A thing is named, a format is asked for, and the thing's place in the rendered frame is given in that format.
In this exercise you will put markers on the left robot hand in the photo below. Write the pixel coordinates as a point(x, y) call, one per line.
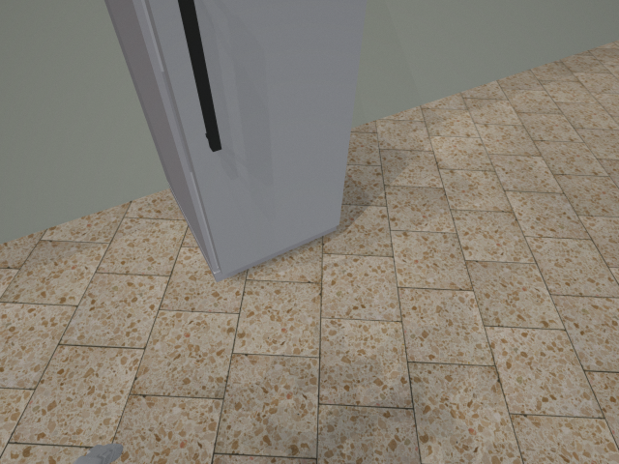
point(100, 454)

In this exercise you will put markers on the handle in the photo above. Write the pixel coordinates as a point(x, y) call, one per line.
point(189, 18)

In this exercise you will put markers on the fridge door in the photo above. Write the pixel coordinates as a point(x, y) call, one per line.
point(283, 77)

